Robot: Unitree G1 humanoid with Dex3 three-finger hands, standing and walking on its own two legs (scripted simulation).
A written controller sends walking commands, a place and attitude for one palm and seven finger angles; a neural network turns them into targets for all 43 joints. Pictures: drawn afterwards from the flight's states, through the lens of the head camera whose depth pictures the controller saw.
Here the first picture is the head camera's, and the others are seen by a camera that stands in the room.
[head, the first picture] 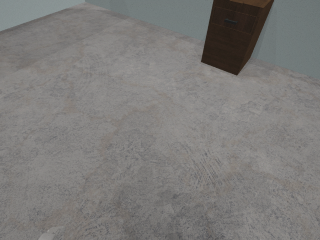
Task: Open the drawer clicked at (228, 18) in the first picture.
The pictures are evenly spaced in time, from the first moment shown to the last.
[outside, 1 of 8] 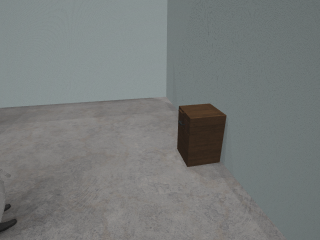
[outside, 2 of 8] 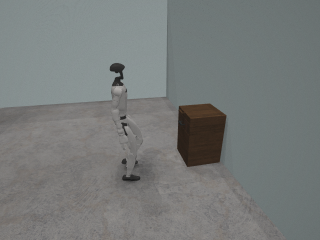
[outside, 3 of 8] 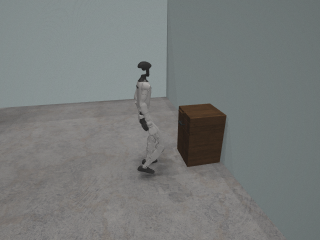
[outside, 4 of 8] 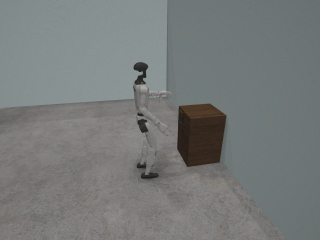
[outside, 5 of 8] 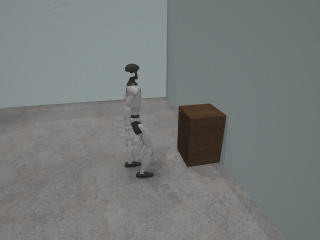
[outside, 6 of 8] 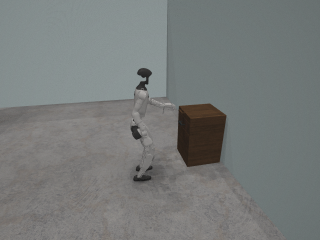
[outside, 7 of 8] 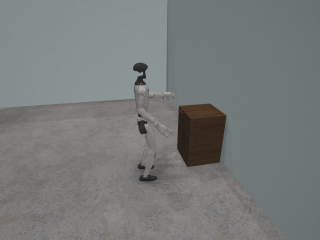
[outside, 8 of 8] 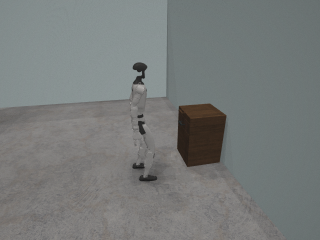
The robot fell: no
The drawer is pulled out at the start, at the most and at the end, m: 0.00 0.00 0.00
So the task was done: no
